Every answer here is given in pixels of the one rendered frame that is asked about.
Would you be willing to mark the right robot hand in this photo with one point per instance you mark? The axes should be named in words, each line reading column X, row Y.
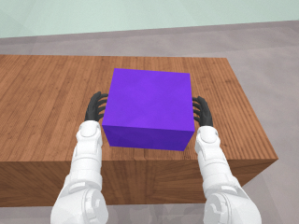
column 205, row 117

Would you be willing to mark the robot right forearm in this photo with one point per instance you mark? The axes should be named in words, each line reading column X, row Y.
column 213, row 165

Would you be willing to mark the left robot upper arm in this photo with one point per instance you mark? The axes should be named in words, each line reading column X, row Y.
column 87, row 206

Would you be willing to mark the pedestal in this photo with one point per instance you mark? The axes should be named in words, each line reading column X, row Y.
column 44, row 99

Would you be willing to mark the carton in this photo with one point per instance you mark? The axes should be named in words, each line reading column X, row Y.
column 149, row 109

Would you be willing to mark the right robot upper arm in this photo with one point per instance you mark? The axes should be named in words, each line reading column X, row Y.
column 224, row 208

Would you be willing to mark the left robot hand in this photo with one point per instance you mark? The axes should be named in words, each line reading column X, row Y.
column 92, row 112

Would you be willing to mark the robot left forearm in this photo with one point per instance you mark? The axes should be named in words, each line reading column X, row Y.
column 85, row 171

